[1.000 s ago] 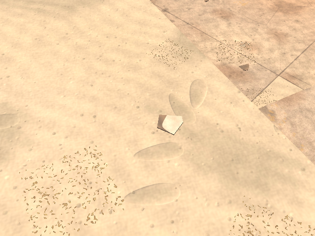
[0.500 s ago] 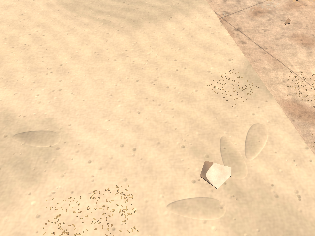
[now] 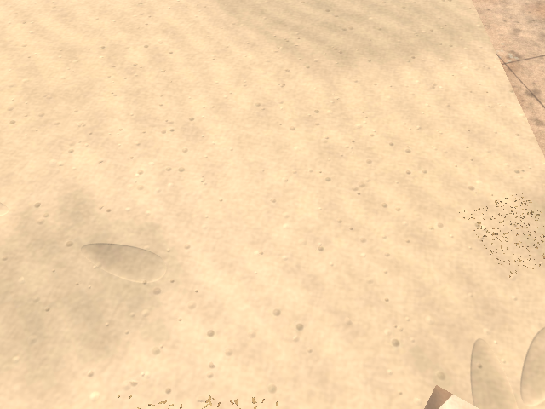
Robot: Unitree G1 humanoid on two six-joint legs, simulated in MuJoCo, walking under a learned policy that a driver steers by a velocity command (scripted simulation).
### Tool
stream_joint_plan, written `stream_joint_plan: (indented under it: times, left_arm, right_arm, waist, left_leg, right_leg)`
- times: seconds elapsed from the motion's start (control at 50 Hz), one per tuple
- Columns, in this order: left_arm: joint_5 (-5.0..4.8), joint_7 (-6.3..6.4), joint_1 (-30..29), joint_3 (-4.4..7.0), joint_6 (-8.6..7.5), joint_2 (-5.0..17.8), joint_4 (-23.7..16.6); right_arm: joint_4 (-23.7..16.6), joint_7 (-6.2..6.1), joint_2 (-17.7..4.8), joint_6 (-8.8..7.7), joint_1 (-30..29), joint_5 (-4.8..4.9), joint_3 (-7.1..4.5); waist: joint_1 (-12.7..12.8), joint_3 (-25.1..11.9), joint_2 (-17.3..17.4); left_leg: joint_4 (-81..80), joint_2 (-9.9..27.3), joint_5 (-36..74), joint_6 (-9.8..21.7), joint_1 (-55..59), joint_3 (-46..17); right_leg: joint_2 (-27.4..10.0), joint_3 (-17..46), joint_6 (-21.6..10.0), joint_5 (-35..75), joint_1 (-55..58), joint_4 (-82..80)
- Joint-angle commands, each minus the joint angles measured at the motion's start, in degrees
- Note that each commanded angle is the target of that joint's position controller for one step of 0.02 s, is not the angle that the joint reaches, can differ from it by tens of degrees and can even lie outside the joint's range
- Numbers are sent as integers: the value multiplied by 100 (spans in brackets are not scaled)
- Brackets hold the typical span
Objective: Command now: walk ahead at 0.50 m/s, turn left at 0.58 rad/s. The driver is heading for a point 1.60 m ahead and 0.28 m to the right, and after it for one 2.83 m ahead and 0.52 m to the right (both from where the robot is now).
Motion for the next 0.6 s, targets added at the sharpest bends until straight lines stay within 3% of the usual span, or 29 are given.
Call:
stream_joint_plan:
  times: [0.02,0.1,0.18,0.22,0.24,0.26,0.28,0.3,0.32,0.34,0.36,0.38,0.4,0.44,0.5,0.6]
  left_arm:
    - [27,4,-298,47,1,276,-376]
    - [-54,-112,-813,-27,-62,211,-525]
    - [-66,-209,-978,10,-161,447,-663]
    - [-70,-223,-681,51,-208,562,-615]
    - [-48,-207,-177,123,-230,682,-468]
    - [19,-186,624,211,-246,896,-292]
    - [50,-181,1603,295,-227,1283,-162]
    - [-12,-259,2013,355,-157,1435,130]
    - [-205,-284,1823,211,-135,919,69]
    - [-195,-261,1379,131,-82,658,-50]
    - [-111,-257,1086,86,-33,610,-145]
    - [-71,-251,941,58,-14,546,-184]
    - [-28,-233,918,27,-13,502,-194]
    - [-82,-191,1023,34,-7,529,-154]
    - [-149,-67,1208,128,31,810,-109]
    - [-214,16,1706,157,169,854,-23]
  right_arm:
    - [-433,-128,-1029,-87,-96,33,-256]
    - [-252,-127,-928,-86,234,29,-217]
    - [-83,-144,-916,-45,481,25,-202]
    - [-67,-165,-978,9,437,9,-218]
    - [-103,-166,-941,30,326,8,-194]
    - [-184,-149,-788,30,219,-29,-122]
    - [-287,-162,-559,2,474,-146,-18]
    - [-256,-129,-270,-93,1202,45,58]
    - [-244,-117,-798,-144,774,95,-8]
    - [-405,-96,-970,-186,42,88,-49]
    - [-496,-107,-904,-225,-347,7,-36]
    - [-556,-115,-844,-255,-466,-87,-56]
    - [-585,-108,-756,-263,-403,-121,-59]
    - [-622,-111,-575,-245,-347,-130,-29]
    - [-802,-125,-410,-227,-904,-134,54]
    - [-1001,-30,-396,-298,-1797,-32,94]
  waist:
    - [98,-238,415]
    - [-204,-136,658]
    - [-239,-43,730]
    - [-55,-92,886]
    - [224,-343,875]
    - [591,-998,730]
    - [788,-1918,-146]
    - [502,-2261,-1888]
    - [659,-1629,-1104]
    - [703,-859,-562]
    - [602,-460,-99]
    - [463,-277,-12]
    - [325,-339,-143]
    - [227,-427,-343]
    - [322,-308,-295]
    - [643,-189,-359]
  left_leg:
    - [-799,1243,1178,877,-76,-1131]
    - [-759,1257,581,641,-63,-1050]
    - [-265,1644,839,586,832,-1453]
    - [57,1732,1577,497,1104,-1550]
    - [559,1530,2450,389,1119,-1410]
    - [1598,1223,2681,226,734,-1156]
    - [3386,664,1127,-55,-448,-691]
    - [4989,-38,-2303,-423,-2405,-478]
    - [5490,371,-2265,-388,-3148,-725]
    - [5410,635,-1686,-361,-3358,-515]
    - [5147,824,-1292,-365,-3188,-334]
    - [4743,966,-1033,-397,-2995,-297]
    - [4455,1062,-895,-428,-2674,-289]
    - [3842,1078,-901,-549,-2434,-168]
    - [2664,985,-238,-754,-2277,-19]
    - [1214,635,1127,-872,-1584,-8]
  right_leg:
    - [210,-107,149,1093,114,-1184]
    - [393,-200,60,2134,590,-2250]
    - [411,-152,-210,1501,368,-2666]
    - [503,-285,-394,1008,692,-2795]
    - [642,-434,-547,1031,1371,-2994]
    - [309,-144,-827,1286,2646,-2778]
    - [-691,1210,-1351,1420,4401,-2562]
    - [-1574,3794,-2165,-53,5722,-3487]
    - [-1445,3985,-1966,-1292,5449,-3817]
    - [-1204,3161,-1721,-1151,4663,-3899]
    - [-958,2597,-1643,-480,3890,-4007]
    - [-781,2279,-1637,142,3398,-4091]
    - [-620,2041,-1616,623,3145,-4166]
    - [-466,1694,-1673,1141,2940,-4279]
    - [-341,1313,-1647,1406,2576,-4427]
    - [-148,1150,-1395,1149,2323,-4242]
